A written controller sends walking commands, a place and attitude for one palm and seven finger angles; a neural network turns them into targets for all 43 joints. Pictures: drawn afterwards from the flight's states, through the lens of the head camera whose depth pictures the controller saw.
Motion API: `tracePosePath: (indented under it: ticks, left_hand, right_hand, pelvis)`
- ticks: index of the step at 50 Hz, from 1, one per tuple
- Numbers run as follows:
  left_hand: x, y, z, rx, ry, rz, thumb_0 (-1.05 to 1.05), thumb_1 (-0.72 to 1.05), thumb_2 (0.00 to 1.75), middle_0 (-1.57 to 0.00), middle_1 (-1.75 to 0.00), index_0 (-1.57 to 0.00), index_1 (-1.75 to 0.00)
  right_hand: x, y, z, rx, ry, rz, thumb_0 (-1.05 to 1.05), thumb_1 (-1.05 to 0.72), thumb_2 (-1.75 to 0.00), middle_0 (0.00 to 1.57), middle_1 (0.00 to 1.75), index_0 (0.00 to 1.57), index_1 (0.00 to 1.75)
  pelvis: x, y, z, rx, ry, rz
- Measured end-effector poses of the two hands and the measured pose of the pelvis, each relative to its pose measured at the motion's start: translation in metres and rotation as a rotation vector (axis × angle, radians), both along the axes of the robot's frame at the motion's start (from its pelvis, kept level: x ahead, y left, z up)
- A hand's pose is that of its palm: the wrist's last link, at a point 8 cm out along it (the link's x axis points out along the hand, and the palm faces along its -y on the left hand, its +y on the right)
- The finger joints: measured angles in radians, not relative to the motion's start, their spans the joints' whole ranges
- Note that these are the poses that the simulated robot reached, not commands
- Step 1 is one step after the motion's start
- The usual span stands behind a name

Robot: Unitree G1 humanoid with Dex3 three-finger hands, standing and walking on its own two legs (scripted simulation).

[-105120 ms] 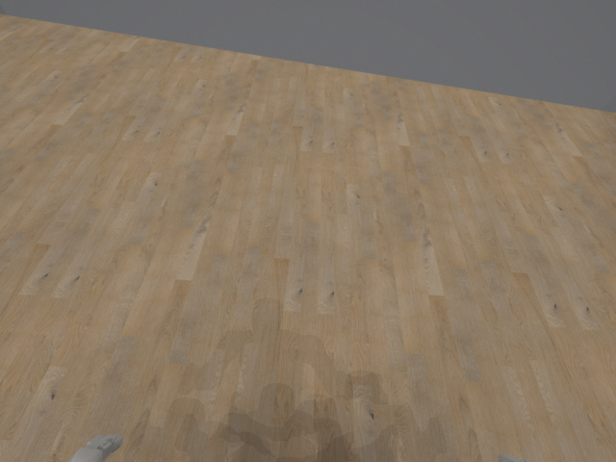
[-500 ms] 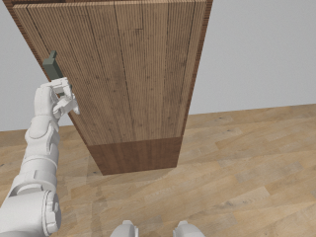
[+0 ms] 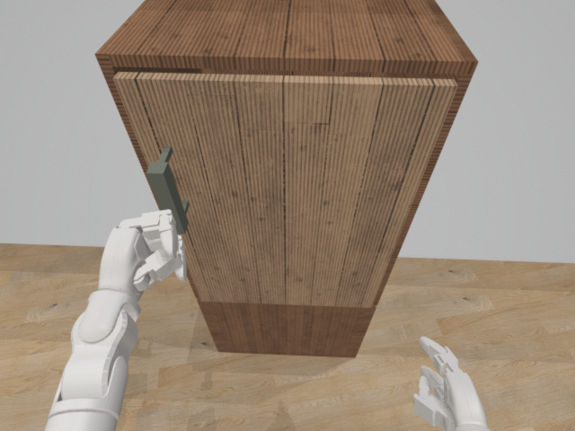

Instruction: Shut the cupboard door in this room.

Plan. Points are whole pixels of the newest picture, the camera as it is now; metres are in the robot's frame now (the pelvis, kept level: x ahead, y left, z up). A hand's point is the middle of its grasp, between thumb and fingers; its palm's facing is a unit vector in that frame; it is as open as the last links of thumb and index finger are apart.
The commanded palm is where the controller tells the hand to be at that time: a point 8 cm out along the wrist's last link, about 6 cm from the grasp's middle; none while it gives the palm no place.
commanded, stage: draw the hand back to the body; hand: left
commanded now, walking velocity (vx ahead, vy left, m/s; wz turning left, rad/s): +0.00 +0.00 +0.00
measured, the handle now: (173, 191) +0.43 +0.22 +0.09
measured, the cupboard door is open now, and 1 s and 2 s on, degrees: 0 0 0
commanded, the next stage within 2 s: step back with the hand held close in 1.44 s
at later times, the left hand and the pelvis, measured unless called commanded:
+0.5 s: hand (118, 299) +0.22 +0.21 +0.14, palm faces +0.26 -0.93 -0.24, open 3.1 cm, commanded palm +0.18 +0.25 +0.16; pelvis -0.02 -0.03 +0.01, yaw +0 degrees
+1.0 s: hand (39, 313) +0.19 +0.25 +0.18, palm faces +0.43 -0.82 -0.37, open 5.6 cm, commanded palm +0.14 +0.29 +0.20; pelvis -0.01 -0.01 +0.03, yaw -1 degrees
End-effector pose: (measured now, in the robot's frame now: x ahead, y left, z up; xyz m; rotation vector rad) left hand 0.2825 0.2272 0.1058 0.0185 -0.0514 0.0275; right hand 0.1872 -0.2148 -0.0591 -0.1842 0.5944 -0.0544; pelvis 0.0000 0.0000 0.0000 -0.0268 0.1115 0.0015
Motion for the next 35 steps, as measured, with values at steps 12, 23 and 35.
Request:
tracePosePath:
  ticks: [12,23,35]
  left_hand:
    - [-0.052,0.015,0.021,0.032,0.044,0.056,0.02,0.90,0.90,-1.30,-1.50,-1.30,-1.50]
    - [-0.083,0.022,0.043,0.180,0.014,0.188,0.01,0.89,0.90,-1.21,-1.41,-1.21,-1.41]
    - [-0.125,0.039,0.060,0.320,-0.029,0.381,0.01,0.89,0.90,-0.93,-1.09,-0.93,-1.09]
  right_hand:
    - [-0.010,-0.013,-0.003,0.013,0.046,-0.011,0.01,-0.90,-0.90,0.21,0.30,0.20,0.30]
    - [-0.041,-0.043,-0.001,-0.033,0.037,-0.073,0.01,-0.90,-0.90,0.21,0.30,0.20,0.30]
    - [-0.058,-0.039,-0.001,-0.047,0.090,-0.075,0.01,-0.90,-0.90,0.20,0.30,0.20,0.30]
  pelvis:
    - [0.005,-0.014,0.007,0.011,-0.052,0.004]
    - [-0.020,-0.027,0.011,0.019,-0.111,0.005]
    - [-0.031,-0.025,0.022,0.015,-0.169,-0.001]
